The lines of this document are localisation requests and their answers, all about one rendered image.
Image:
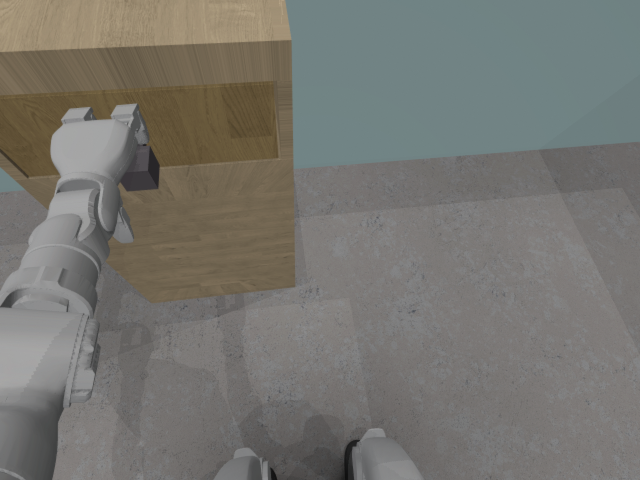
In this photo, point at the robot left thigh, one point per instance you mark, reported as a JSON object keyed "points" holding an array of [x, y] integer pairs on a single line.
{"points": [[245, 468]]}

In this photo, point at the robot left hand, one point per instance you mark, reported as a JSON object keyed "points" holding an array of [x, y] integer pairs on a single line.
{"points": [[104, 147]]}

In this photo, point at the left robot upper arm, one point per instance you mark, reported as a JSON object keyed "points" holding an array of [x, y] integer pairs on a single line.
{"points": [[48, 360]]}

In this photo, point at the left robot shin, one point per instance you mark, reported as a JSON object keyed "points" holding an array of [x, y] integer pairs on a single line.
{"points": [[244, 452]]}

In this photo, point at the cabinet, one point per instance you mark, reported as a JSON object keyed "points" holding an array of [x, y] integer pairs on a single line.
{"points": [[209, 229]]}

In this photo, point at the handle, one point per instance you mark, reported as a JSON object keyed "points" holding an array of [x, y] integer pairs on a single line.
{"points": [[143, 173]]}

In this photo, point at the drawer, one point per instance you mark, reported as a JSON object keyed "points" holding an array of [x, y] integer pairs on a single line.
{"points": [[187, 125]]}

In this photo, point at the robot left forearm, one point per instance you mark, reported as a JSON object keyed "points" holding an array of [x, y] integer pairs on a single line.
{"points": [[62, 264]]}

